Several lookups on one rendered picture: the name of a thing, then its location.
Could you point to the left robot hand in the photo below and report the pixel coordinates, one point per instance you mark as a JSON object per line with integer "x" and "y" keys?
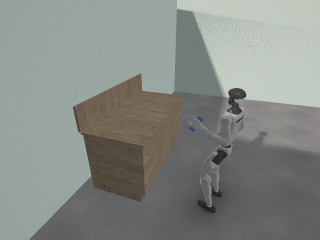
{"x": 197, "y": 125}

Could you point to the robot left upper arm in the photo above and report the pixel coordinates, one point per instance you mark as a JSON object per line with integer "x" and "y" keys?
{"x": 226, "y": 121}

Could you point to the table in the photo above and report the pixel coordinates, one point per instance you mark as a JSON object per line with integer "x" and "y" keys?
{"x": 128, "y": 134}

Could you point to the left robot shin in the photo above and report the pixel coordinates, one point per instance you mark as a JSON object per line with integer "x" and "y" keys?
{"x": 206, "y": 190}

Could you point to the sponge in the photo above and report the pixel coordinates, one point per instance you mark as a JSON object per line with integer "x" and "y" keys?
{"x": 200, "y": 119}

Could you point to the robot left forearm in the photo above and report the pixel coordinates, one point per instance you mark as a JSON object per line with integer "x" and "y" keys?
{"x": 217, "y": 139}

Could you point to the robot right upper arm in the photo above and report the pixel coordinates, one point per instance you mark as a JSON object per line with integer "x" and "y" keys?
{"x": 242, "y": 125}

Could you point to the robot left thigh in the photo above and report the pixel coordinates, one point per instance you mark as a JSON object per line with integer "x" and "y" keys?
{"x": 209, "y": 164}

